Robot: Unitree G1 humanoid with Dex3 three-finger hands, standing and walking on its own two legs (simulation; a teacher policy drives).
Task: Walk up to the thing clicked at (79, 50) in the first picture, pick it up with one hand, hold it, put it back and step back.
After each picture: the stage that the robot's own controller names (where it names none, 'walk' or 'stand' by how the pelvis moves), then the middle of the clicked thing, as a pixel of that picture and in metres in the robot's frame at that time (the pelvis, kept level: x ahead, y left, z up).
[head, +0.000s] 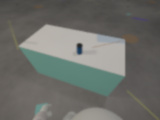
stand; (79, 49) +0.70 +0.15 -0.10
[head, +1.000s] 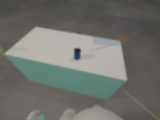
walk; (77, 54) +0.61 +0.14 -0.09
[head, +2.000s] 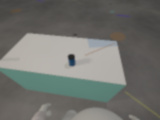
stand; (71, 60) +0.52 +0.21 -0.09
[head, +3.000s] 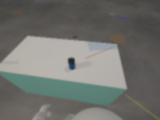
stand; (71, 63) +0.50 +0.19 -0.10
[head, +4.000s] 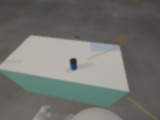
stand; (73, 64) +0.49 +0.18 -0.10
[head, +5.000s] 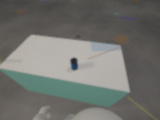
stand; (74, 64) +0.49 +0.17 -0.10
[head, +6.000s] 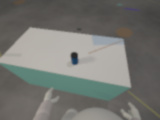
rise first; (74, 58) +0.51 +0.17 -0.09
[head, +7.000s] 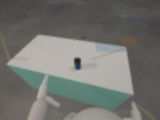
go down; (77, 63) +0.50 +0.16 -0.10
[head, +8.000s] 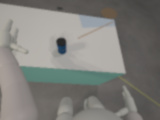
go down; (61, 46) +0.52 +0.16 -0.03
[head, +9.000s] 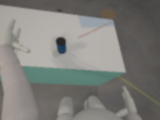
approach; (61, 46) +0.53 +0.16 -0.01
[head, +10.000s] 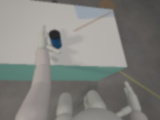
close in; (55, 40) +0.53 +0.17 +0.02
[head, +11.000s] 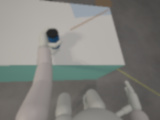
lift; (53, 39) +0.54 +0.16 +0.02
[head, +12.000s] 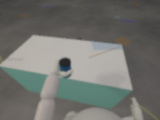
lift; (65, 68) +0.31 +0.17 +0.12
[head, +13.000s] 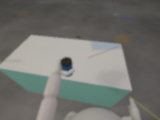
hold; (67, 67) +0.32 +0.16 +0.10
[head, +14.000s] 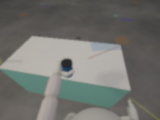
hold; (67, 68) +0.33 +0.16 +0.09
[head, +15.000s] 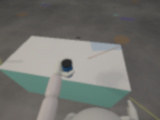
hold; (67, 68) +0.33 +0.16 +0.09
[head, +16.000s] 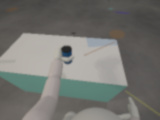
crouch; (67, 55) +0.43 +0.16 +0.10
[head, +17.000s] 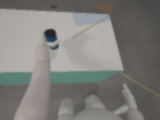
lower; (52, 39) +0.53 +0.19 +0.03
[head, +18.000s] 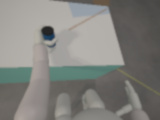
lower; (49, 37) +0.55 +0.18 +0.02
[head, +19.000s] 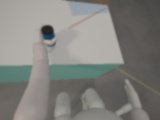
lower; (49, 36) +0.55 +0.18 +0.03
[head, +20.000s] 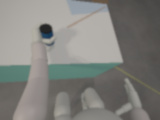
lower; (47, 35) +0.55 +0.18 +0.03
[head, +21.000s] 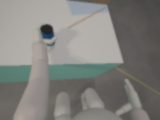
lower; (48, 36) +0.55 +0.18 +0.03
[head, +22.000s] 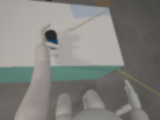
open; (52, 40) +0.53 +0.17 +0.02
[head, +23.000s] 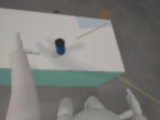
sink last; (60, 47) +0.52 +0.16 -0.01
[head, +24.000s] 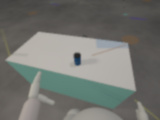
sink last; (77, 59) +0.53 +0.17 -0.04
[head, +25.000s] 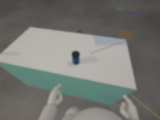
stand; (75, 58) +0.51 +0.16 -0.04
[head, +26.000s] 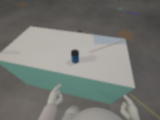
stand; (75, 56) +0.52 +0.16 -0.03
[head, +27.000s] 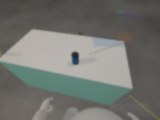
stand; (75, 58) +0.52 +0.17 -0.06
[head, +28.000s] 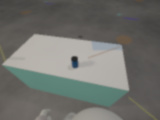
stand; (74, 62) +0.52 +0.18 -0.10
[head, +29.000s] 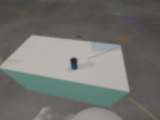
stand; (74, 64) +0.50 +0.18 -0.10
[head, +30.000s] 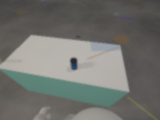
stand; (74, 64) +0.50 +0.18 -0.10
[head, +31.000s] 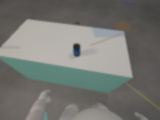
walk; (76, 50) +0.57 +0.14 -0.07
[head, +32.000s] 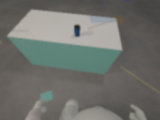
walk; (77, 31) +0.83 +0.22 -0.08
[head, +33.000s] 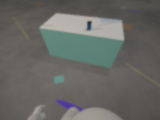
stand; (89, 25) +1.18 +0.14 -0.08
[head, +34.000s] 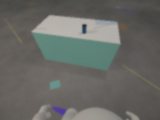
stand; (84, 29) +1.10 +0.17 -0.09
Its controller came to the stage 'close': yes
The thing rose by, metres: 0.19
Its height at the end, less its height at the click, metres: +0.00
